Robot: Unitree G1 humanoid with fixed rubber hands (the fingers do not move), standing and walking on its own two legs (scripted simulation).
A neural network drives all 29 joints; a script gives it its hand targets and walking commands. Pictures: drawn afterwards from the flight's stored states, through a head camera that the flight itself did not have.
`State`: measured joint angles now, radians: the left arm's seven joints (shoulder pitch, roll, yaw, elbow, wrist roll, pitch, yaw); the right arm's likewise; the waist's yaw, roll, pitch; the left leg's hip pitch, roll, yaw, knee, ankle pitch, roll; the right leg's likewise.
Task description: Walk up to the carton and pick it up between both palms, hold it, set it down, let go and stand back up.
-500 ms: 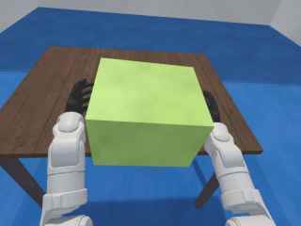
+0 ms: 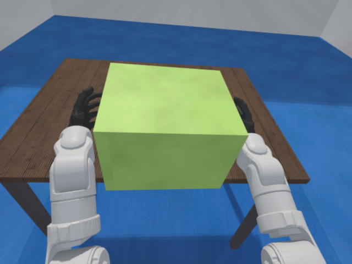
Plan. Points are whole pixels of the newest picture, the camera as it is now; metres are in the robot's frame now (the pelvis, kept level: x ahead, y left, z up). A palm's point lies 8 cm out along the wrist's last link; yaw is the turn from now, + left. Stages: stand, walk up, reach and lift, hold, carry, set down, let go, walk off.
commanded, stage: hold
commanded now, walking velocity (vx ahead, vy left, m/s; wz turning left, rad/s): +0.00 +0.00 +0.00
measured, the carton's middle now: (166, 126) +0.38 +0.00 +0.17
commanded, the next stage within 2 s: none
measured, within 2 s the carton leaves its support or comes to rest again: neither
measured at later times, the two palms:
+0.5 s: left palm (82, 128) +0.36 +0.17 +0.18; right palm (243, 134) +0.35 -0.17 +0.17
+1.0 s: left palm (82, 128) +0.36 +0.17 +0.18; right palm (244, 134) +0.35 -0.17 +0.17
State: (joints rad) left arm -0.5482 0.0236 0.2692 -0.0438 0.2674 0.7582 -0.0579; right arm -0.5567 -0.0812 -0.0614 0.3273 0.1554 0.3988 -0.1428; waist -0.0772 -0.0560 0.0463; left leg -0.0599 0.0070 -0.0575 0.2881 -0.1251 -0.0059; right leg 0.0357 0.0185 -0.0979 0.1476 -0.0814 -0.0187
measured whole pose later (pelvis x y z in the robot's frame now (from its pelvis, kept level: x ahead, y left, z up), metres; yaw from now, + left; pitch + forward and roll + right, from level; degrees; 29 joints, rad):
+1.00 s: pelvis +0.00 +0.00 +0.00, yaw +0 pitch -6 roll -1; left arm -0.51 0.02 0.26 -0.09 0.26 0.76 -0.06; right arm -0.52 -0.09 -0.03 0.29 0.17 0.39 -0.15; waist -0.07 -0.06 0.06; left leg -0.04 0.01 -0.04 0.28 -0.13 -0.01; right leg 0.05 0.02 -0.09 0.15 -0.08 -0.02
